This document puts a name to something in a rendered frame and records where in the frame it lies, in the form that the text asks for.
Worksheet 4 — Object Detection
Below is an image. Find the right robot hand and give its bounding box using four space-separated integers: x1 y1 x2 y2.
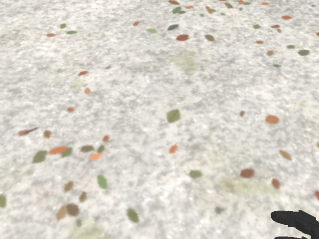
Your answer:
270 210 319 239

